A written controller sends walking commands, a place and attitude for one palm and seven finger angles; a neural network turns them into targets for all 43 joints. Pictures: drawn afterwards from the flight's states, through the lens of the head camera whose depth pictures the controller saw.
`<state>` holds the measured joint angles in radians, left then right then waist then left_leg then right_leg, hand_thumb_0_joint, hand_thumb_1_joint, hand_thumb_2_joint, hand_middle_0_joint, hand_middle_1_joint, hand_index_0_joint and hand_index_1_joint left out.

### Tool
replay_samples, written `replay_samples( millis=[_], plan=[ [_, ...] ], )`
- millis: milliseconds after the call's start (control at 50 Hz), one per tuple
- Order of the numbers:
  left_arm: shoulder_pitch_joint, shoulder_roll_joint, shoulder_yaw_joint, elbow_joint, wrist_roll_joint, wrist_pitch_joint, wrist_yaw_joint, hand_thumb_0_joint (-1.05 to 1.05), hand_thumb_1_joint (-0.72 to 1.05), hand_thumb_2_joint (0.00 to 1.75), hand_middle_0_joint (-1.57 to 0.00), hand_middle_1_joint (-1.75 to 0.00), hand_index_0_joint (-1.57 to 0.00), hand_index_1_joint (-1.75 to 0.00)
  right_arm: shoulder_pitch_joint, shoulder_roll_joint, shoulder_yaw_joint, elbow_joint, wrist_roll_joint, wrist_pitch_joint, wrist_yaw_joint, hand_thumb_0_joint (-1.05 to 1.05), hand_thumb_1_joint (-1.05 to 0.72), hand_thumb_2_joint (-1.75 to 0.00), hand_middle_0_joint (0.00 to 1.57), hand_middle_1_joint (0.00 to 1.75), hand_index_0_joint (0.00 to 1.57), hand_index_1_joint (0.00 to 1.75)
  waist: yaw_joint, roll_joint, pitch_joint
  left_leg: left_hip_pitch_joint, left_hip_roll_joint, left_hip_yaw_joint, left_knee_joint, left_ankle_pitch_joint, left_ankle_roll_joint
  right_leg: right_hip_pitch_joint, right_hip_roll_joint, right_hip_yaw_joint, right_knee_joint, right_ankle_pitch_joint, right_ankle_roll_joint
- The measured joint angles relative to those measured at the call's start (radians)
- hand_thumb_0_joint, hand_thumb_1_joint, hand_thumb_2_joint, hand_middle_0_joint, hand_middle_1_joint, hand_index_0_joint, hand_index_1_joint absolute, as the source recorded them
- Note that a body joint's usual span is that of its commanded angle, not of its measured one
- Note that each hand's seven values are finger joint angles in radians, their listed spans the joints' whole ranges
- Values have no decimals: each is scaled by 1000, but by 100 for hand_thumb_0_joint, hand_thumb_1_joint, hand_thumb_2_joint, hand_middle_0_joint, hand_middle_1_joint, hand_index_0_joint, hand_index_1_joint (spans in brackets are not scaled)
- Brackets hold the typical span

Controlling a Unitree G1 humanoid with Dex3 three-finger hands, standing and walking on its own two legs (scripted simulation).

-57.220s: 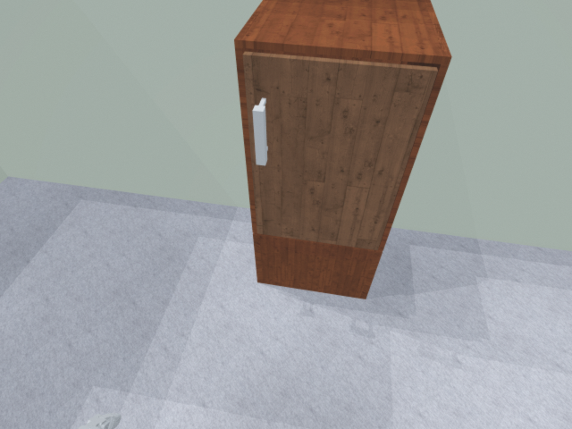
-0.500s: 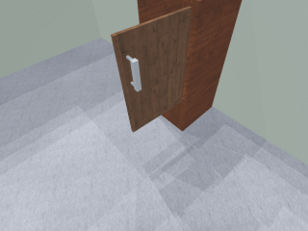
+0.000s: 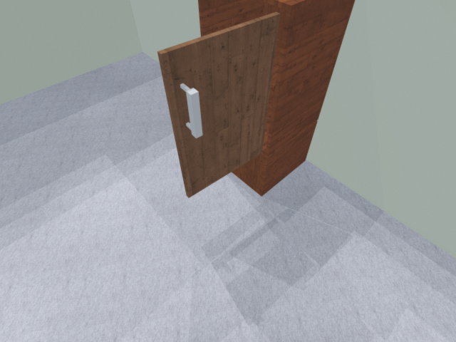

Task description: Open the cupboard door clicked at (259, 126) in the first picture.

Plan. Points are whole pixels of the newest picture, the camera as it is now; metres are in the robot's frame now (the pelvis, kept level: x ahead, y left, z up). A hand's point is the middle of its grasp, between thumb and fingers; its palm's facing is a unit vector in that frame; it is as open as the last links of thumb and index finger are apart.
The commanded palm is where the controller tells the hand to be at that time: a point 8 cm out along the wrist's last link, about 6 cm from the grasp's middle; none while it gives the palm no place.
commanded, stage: look to check the result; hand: left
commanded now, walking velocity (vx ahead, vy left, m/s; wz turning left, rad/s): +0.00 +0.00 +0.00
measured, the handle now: (190, 111) +0.70 +0.14 -0.01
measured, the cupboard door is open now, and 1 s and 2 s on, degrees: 86 86 86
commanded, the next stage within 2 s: stand and wait in 0.40 s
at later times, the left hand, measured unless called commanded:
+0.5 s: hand out of the picture +0.09 +0.22 -0.16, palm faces -0.01 -0.95 -0.31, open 7.4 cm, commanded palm none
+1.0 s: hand out of the picture +0.11 +0.23 -0.16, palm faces -0.02 -0.94 -0.33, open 7.4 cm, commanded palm none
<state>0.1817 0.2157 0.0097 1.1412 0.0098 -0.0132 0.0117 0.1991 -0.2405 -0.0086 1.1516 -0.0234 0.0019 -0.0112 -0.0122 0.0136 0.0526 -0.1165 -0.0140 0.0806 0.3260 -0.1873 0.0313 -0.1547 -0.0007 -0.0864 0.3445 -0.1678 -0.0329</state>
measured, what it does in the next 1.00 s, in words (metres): stands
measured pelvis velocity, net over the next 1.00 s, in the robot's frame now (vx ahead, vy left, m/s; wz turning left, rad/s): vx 0.03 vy -0.01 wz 0.00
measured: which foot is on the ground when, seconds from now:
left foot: down 0.00-1.00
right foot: down 0.00-1.00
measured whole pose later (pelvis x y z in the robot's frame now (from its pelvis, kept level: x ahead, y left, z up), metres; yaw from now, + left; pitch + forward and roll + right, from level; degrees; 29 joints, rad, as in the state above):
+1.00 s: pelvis +0.03 -0.01 +0.00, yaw +0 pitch -1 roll +0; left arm 0.11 0.30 0.01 1.13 0.01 -0.02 0.01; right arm 0.12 -0.32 -0.01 1.14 -0.02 0.00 -0.01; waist -0.01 0.02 0.05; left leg -0.06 0.00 0.07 0.27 -0.20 0.01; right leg -0.09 0.02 -0.09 0.28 -0.19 -0.05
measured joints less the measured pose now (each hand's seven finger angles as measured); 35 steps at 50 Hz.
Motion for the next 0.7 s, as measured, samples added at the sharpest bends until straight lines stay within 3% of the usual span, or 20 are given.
replay_samples(
  millis=[700],
  plan=[
    [-76,71,4,-15,0,-11,-6,0,90,90,-20,-30,-20,-30,-83,-76,0,-20,1,-4,6,0,-90,-90,20,30,21,30,0,8,-8,49,13,-9,-49,-11,-19,49,18,-6,-46,-16,-12]
  ],
)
